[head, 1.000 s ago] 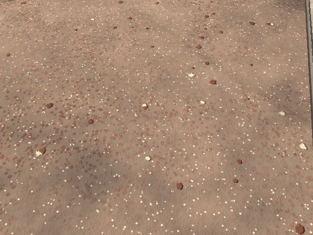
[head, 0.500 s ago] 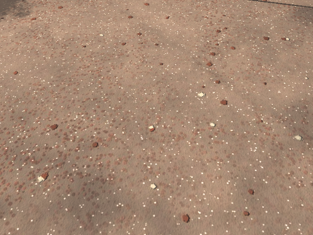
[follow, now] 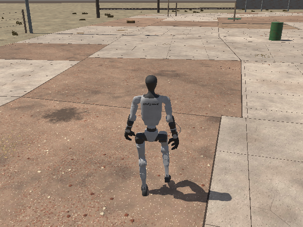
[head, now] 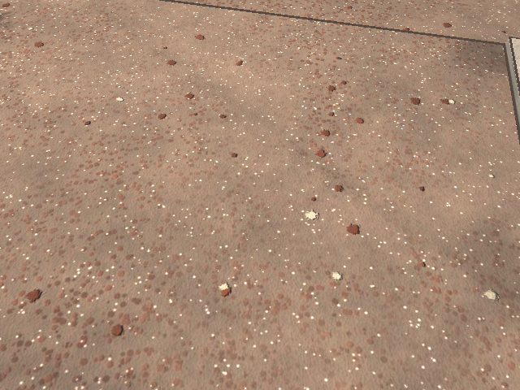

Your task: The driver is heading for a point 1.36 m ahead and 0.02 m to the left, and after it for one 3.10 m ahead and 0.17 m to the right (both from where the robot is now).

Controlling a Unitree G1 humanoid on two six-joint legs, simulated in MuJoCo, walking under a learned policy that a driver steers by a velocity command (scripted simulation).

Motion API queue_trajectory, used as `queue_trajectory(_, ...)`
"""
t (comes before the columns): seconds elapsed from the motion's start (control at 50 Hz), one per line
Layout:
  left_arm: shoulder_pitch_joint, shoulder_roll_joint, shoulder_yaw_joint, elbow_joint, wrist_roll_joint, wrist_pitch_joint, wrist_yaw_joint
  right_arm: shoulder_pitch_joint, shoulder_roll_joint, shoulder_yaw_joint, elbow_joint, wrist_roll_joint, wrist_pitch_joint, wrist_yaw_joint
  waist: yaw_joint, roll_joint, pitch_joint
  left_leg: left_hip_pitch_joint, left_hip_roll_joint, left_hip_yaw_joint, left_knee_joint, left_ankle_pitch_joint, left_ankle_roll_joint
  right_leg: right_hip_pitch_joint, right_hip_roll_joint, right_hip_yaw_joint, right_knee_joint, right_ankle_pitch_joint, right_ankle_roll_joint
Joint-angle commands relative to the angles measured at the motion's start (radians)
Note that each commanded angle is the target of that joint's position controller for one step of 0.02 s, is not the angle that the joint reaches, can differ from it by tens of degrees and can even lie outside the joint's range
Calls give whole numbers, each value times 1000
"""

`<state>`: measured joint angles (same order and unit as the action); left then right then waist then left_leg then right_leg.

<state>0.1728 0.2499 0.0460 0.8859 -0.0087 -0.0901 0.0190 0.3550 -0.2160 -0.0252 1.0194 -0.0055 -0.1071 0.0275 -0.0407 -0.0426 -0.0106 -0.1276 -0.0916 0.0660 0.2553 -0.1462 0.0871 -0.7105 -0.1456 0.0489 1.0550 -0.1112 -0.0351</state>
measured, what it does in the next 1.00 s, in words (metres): walks ahead: right foot, then left foot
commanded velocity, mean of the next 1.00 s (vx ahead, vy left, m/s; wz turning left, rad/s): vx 0.50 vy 0.00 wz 0.00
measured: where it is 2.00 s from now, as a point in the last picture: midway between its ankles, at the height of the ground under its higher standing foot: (262, 221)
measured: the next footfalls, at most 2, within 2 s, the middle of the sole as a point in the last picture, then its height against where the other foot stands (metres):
right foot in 0.28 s outside the picture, level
left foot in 0.84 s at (228, 346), level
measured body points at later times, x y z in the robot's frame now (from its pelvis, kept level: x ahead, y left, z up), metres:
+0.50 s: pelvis +0.28 -0.08 +0.00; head +0.30 -0.09 +0.45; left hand +0.32 +0.18 -0.13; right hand +0.39 -0.34 -0.13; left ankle +0.32 +0.09 -0.66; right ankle +0.30 -0.16 -0.75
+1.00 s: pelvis +0.56 +0.00 -0.01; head +0.58 +0.01 +0.44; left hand +0.62 +0.26 -0.15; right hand +0.65 -0.27 -0.13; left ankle +0.61 +0.08 -0.75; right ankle +0.51 -0.16 -0.65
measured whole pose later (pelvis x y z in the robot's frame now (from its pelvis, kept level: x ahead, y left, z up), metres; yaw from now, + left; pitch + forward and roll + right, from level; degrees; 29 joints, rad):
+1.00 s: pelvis +0.56 +0.00 -0.01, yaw +1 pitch +2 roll +0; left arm 0.26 0.26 0.05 0.95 -0.02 -0.10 0.01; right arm 0.22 -0.24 -0.06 0.93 0.00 -0.10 0.03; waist -0.01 -0.04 0.02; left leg -0.30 -0.04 0.06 0.42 -0.15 0.07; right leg -0.49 -0.08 0.02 1.17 -0.32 -0.05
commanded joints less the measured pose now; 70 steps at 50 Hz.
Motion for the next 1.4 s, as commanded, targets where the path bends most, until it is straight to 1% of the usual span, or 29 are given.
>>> queue_trajectory(0.02,-14,34,7,-51,5,-6,-3,-27,-141,-22,-59,5,-10,-21,32,76,69,-76,274,-182,-161,144,148,-11,-14,-2,-186,164,16)
queue_trajectory(0.18,-249,35,-5,-134,-14,-23,-48,106,-171,-33,-13,23,20,-34,-39,91,109,160,335,-169,-79,140,112,7,53,-39,-504,134,-3)
queue_trajectory(0.22,-217,58,2,-137,-14,-32,-58,91,-185,-40,-14,24,31,-36,-6,109,86,196,353,-172,-17,242,95,85,75,-53,-541,55,-31)
queue_trajectory(0.26,-2,121,37,-77,-12,-36,-55,48,-181,-37,-28,17,41,-36,110,119,-41,161,291,-115,228,555,59,389,143,-106,-571,32,-76)
queue_trajectory(0.28,206,196,63,-27,-4,-37,-46,38,-147,-20,-52,3,39,-34,187,63,-191,-15,233,-66,512,454,23,706,31,18,-538,59,-138)
queue_trajectory(0.3,329,304,89,0,13,-28,-44,156,-19,18,-65,1,16,-22,154,-194,-347,-443,52,-24,922,-32,-57,1113,-225,482,-608,-65,-303)
queue_trajectory(0.32,333,216,64,3,10,-27,-46,152,-70,8,-44,22,-14,-16,163,-196,-411,-577,40,-187,1075,-398,-43,1146,-267,714,-746,-137,-326)
queue_trajectory(0.34,232,159,44,-12,2,-28,-45,47,-159,-16,-77,49,-29,-13,142,-139,-238,-661,106,-186,1120,-340,-23,1006,-229,552,-754,-126,-260)
queue_trajectory(0.38,64,89,20,-46,5,-25,-50,-60,-154,-25,-101,36,-25,-26,80,-6,-75,-590,199,-137,1013,-172,-23,698,-141,291,-812,35,-202)
queue_trajectory(0.4,38,63,12,-43,12,-28,-54,-46,-138,-30,-99,26,-9,-31,44,-21,-46,-525,228,-141,952,-125,-25,609,-99,213,-848,67,-180)
queue_trajectory(0.44,61,63,13,-18,15,-33,-58,-5,-87,-27,-87,22,18,-34,18,-36,-26,-464,234,-124,905,-85,-36,531,-68,142,-892,129,-188)
queue_trajectory(0.5,115,105,23,13,16,-34,-43,-85,-94,-35,-121,13,29,-38,19,-14,17,-553,243,-119,787,18,-59,537,-68,88,-924,213,-203)
queue_trajectory(0.62,203,128,25,49,2,-19,-17,-311,-73,-29,-188,16,19,-24,81,-15,64,-566,207,-84,433,254,-69,600,-47,20,-953,149,-166)
queue_trajectory(0.72,270,136,33,94,-8,0,-10,-431,-80,-24,-237,26,8,1,109,-17,108,-592,187,-83,306,198,-44,747,-104,24,-903,142,-158)
queue_trajectory(0.78,248,154,43,98,-11,13,-5,-397,-108,-33,-241,27,-2,14,71,-34,78,-490,157,-59,264,91,-8,799,-126,23,-820,285,-135)
queue_trajectory(0.82,208,147,39,88,-6,24,-5,-180,-168,-69,-177,24,-5,9,-43,-36,-51,-174,87,0,242,75,32,750,-60,-32,-570,572,-98)
queue_trajectory(0.84,208,116,24,67,7,24,-5,12,-237,-93,-129,16,-4,0,-110,34,-190,136,204,-134,270,89,88,566,-1,-76,-288,423,-62)
queue_trajectory(0.86,326,-12,-14,56,12,2,-18,121,-335,-115,-106,3,2,-3,-65,290,-331,515,454,-605,187,-42,254,148,184,-89,116,-123,14)
queue_trajectory(0.88,307,38,-5,73,-9,-27,-24,117,-253,-90,-105,12,4,-1,-79,290,-390,543,491,-820,49,-132,275,13,195,62,281,-444,6)
queue_trajectory(0.9,213,118,15,43,-35,-43,-27,23,-202,-74,-120,18,0,-2,-65,229,-229,414,457,-670,42,-130,216,-72,132,68,324,-393,-15)
queue_trajectory(0.92,139,128,17,23,-37,-47,-22,-67,-163,-61,-144,15,0,-3,-37,144,-142,258,417,-522,26,-59,178,-50,72,38,283,-295,-24)
queue_trajectory(0.94,103,118,23,17,-23,-41,-14,-131,-131,-51,-151,7,-1,2,-4,93,-70,108,375,-422,-8,23,156,-4,36,21,211,-227,-21)
queue_trajectory(0.98,141,80,29,25,-10,-11,-7,-153,-95,-40,-140,-5,-6,8,49,128,-38,-29,321,-315,-69,77,135,109,-1,24,123,-158,-21)
queue_trajectory(1.06,77,61,32,-2,0,13,-1,-85,-152,-53,-104,-1,-11,-10,54,97,16,-57,316,-234,-131,176,159,40,-14,9,-28,-37,10)
queue_trajectory(1.18,-130,37,24,-61,-2,4,-17,4,-164,-51,-71,13,3,-33,-4,100,59,9,280,-142,-149,171,113,22,25,-30,-364,218,24)
queue_trajectory(1.3,-272,43,14,-119,-13,-10,-51,85,-177,-60,-22,21,27,-39,-40,105,106,182,346,-146,-77,196,105,-1,56,-43,-514,133,-4)
queue_trajectory(1.36,-189,86,29,-108,-13,-19,-60,48,-199,-70,-24,24,39,-43,25,135,51,216,357,-135,38,445,76,166,104,-80,-553,36,-46)
queue_trajectory(1.38,-69,116,48,-72,-10,-20,-57,21,-195,-68,-30,25,43,-43,92,134,-19,191,319,-101,173,601,56,338,140,-110,-573,43,-70)
queue_trajectory(1.4,116,173,74,-17,-5,-19,-49,13,-167,-56,-43,18,45,-42,164,104,-140,64,262,-61,397,571,23,618,105,-68,-547,73,-110)
Keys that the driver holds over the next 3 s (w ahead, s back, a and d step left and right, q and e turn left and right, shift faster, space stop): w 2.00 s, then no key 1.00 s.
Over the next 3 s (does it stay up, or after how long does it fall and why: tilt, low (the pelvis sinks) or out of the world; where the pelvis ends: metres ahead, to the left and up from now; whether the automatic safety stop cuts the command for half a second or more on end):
stays up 1.29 -0.02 -0.01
